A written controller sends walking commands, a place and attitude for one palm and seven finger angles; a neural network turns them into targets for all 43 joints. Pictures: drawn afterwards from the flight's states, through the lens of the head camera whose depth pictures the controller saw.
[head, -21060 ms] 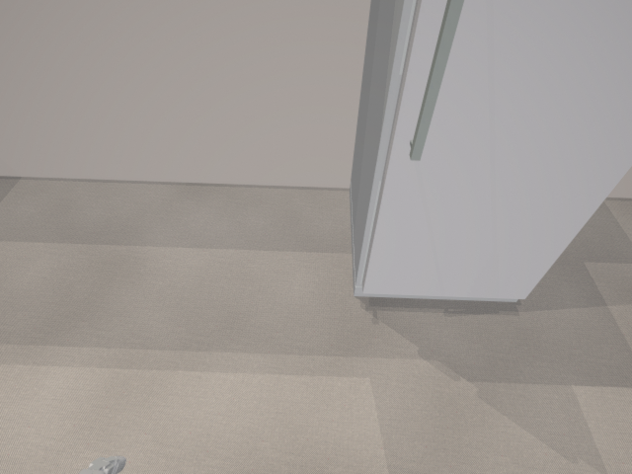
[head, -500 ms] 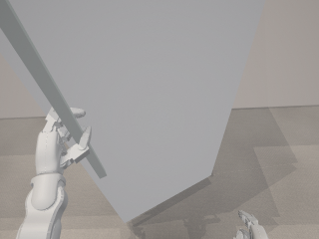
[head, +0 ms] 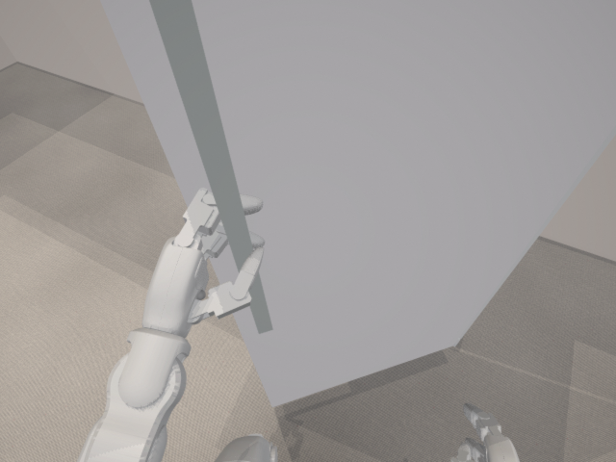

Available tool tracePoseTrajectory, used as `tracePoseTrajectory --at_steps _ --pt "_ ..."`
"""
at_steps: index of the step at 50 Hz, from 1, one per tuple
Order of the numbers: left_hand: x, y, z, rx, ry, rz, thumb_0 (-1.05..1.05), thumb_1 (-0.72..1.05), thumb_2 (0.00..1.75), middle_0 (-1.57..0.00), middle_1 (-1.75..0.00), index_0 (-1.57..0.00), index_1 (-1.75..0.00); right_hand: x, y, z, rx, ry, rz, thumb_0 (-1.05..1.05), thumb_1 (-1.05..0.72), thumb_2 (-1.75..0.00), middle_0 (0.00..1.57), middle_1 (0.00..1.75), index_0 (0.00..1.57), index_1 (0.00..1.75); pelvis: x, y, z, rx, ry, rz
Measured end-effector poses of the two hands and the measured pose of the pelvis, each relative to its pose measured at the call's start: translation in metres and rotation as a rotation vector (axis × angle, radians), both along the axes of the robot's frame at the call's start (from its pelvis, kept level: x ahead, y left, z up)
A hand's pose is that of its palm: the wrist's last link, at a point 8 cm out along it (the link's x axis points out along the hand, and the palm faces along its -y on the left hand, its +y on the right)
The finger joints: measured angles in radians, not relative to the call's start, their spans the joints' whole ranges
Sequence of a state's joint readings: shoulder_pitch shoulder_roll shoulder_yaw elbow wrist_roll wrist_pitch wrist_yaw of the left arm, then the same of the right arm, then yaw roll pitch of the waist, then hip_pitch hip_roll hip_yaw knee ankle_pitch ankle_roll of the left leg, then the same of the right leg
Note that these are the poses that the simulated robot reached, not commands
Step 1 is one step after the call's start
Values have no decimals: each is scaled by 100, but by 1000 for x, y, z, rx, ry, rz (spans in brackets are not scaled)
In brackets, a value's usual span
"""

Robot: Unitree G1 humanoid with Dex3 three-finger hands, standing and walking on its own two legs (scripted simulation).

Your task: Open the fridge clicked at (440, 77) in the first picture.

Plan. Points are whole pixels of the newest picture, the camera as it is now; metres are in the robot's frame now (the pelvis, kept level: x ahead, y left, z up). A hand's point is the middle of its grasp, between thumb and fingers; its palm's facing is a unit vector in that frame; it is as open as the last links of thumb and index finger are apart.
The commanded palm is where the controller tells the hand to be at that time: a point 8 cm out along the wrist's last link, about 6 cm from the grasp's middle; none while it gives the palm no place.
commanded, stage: walk backward, drawing the door open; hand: left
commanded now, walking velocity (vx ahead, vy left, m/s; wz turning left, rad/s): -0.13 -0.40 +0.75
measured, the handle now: (228, 197) +0.33 +0.08 +0.21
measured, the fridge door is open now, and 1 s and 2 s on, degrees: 45 75 72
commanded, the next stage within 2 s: stop walking and hold the door back in 0.76 s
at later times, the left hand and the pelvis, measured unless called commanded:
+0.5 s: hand (344, 402) +0.16 -0.02 +0.15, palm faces +0.45 -0.86 -0.26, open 7.4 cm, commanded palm +0.11 +0.01 +0.15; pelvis -0.03 -0.25 +0.00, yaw +26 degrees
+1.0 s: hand out of the picture +0.09 -0.12 +0.15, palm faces +0.85 -0.41 -0.33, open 6.4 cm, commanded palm +0.04 -0.08 +0.15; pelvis +0.05 -0.47 +0.00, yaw +46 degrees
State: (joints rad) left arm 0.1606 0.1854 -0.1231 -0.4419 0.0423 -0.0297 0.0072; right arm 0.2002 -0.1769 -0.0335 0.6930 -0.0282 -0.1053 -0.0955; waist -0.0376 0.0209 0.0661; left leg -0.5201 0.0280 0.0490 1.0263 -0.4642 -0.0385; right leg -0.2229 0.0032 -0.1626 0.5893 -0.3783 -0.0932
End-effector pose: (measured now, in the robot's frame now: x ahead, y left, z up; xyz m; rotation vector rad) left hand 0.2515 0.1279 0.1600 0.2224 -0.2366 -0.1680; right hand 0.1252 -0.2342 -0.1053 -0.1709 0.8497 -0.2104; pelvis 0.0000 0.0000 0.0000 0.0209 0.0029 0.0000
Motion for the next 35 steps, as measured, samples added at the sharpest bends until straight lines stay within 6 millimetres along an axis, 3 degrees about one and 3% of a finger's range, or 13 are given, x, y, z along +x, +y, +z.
tracePoseTrajectory --at_steps 4,8,13,17,20,26,30,35 --pt "-21 -11 -4 -5 -39 46 -8 65 79 -34 -130 -16 -111 42 -20 13 -46 -154 105 1 -90 -89 20 30 20 30 -8 -23 -11 1 20 51" --pt "-38 -23 -5 9 -58 129 -9 65 82 -35 -130 -14 -111 63 -34 23 -15 -181 223 1 -91 -90 20 30 19 30 -28 -65 -7 15 -19 130" --pt "-64 -45 -2 12 -17 281 -8 63 88 -34 -129 -14 -113 73 -63 23 44 -153 351 1 -90 -89 20 30 20 30 -36 -126 -1 -40 -37 216" --pt "-88 -68 -4 44 -45 441 -11 58 96 -36 -131 -12 -111 83 -93 2 102 -126 420 1 -90 -89 20 30 20 30 -27 -184 -18 -37 -32 309" --pt "-106 -87 -2 37 -21 540 -12 57 97 -38 -133 -12 -113 87 -118 -6 88 -79 449 1 -90 -89 21 30 20 30 -31 -212 -14 -15 -47 355" --pt "-141 -118 0 12 8 634 -11 57 94 -38 -133 -17 -121 89 -158 10 27 -49 514 1 -91 -89 20 30 20 30 -27 -258 0 5 -26 473" --pt "-158 -137 -6 15 -76 677 -12 55 90 -41 -136 -20 -126 95 -178 12 -13 -95 587 1 -90 -90 20 30 20 30 -25 -290 -13 -9 -11 523" --pt "-178 -164 0 25 -55 797 -10 58 86 -43 -139 -25 -131 100 -206 22 -20 -11 700 1 -90 -89 20 30 20 30 -14 -341 5 -34 -44 616"
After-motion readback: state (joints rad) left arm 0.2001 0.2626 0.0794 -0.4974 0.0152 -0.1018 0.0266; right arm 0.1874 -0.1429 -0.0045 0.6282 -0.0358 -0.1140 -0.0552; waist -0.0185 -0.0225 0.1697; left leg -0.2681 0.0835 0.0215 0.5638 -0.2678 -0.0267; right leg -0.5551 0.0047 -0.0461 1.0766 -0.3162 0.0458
